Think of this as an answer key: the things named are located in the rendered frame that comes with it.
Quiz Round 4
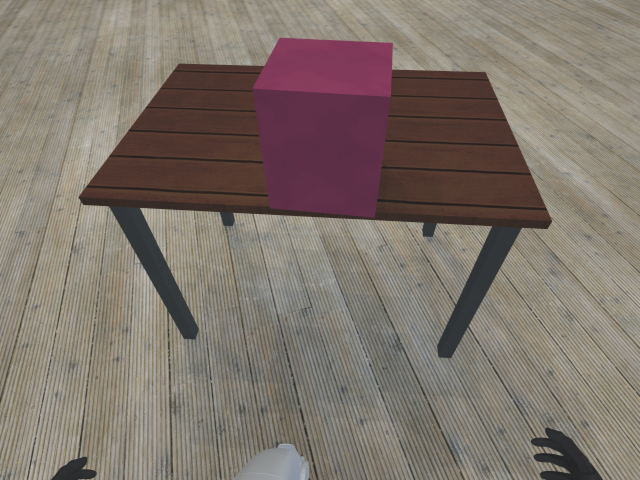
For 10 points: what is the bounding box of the carton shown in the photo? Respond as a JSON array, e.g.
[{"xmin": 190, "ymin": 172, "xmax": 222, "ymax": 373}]
[{"xmin": 252, "ymin": 38, "xmax": 393, "ymax": 218}]

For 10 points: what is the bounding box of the left robot thigh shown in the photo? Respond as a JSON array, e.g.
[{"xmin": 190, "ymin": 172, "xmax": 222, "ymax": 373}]
[{"xmin": 234, "ymin": 448, "xmax": 309, "ymax": 480}]

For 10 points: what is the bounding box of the table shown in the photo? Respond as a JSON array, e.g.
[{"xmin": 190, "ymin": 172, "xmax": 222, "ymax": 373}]
[{"xmin": 79, "ymin": 64, "xmax": 552, "ymax": 358}]

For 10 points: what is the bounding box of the robot left hand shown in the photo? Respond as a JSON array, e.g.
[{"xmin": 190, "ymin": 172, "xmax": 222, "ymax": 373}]
[{"xmin": 51, "ymin": 457, "xmax": 97, "ymax": 480}]

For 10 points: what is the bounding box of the robot right hand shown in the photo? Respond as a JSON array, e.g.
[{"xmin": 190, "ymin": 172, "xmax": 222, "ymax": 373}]
[{"xmin": 531, "ymin": 428, "xmax": 603, "ymax": 480}]

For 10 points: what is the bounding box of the left robot shin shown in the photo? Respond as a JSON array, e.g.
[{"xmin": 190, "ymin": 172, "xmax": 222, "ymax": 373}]
[{"xmin": 278, "ymin": 444, "xmax": 298, "ymax": 454}]

